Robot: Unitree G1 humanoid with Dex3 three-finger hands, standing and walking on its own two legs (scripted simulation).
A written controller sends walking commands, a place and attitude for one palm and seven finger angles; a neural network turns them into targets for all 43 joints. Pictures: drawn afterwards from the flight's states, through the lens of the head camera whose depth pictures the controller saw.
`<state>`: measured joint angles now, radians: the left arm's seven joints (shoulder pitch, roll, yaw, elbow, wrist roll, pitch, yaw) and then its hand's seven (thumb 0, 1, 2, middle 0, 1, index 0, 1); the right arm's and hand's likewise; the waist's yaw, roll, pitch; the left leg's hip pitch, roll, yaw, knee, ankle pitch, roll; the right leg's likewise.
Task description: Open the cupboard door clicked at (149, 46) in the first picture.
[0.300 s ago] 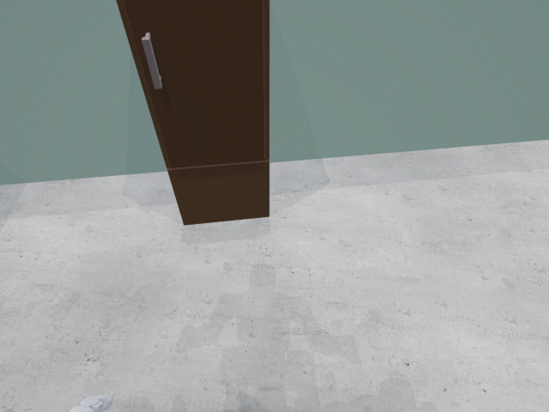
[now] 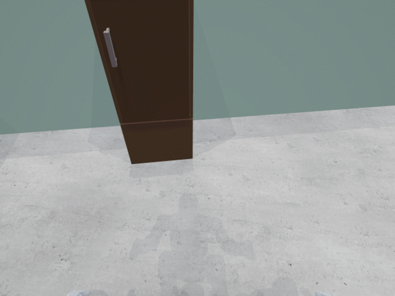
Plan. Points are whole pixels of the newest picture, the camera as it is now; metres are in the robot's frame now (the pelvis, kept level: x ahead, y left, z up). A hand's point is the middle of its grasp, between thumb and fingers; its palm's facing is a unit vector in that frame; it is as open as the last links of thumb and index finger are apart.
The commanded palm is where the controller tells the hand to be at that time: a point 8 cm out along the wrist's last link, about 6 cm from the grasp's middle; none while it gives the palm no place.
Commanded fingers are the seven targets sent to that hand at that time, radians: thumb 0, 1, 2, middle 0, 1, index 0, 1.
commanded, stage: stand and wait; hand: left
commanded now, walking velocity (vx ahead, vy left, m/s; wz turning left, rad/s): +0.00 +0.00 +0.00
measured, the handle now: (111, 47) +1.00 +0.43 +0.04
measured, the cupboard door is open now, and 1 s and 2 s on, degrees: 0 0 0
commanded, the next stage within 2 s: look at it before walking up in 0.52 s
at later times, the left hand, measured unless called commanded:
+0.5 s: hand out of the picture +0.07 +0.24 -0.15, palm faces -0.03 -0.94 -0.34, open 7.4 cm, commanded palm none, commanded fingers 0.00 0.90 0.90 -0.20 -0.30 -0.20 -0.30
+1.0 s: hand out of the picture +0.07 +0.24 -0.15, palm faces -0.04 -0.94 -0.33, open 7.4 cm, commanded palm none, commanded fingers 0.00 0.90 0.90 -0.20 -0.30 -0.20 -0.30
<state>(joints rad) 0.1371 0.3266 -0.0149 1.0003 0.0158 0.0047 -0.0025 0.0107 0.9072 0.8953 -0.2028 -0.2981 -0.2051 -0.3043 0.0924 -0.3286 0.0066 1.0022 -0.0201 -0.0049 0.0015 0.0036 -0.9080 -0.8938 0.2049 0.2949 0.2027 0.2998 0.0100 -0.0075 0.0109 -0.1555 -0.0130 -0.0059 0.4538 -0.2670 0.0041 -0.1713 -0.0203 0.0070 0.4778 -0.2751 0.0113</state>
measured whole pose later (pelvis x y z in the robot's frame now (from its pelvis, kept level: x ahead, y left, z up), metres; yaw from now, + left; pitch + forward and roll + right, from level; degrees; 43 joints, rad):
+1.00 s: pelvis -0.01 -0.01 +0.01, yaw -1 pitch -2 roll +0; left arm 0.14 0.34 -0.01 1.09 0.02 -0.01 0.00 0.01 0.91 0.90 -0.20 -0.30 -0.20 -0.30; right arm 0.12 -0.34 0.00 1.11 -0.01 -0.01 0.00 0.00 -0.91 -0.89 0.20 0.29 0.20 0.30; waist 0.00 -0.01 0.03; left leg -0.13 0.01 0.00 0.37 -0.21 -0.01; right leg -0.15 0.00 0.01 0.39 -0.21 0.00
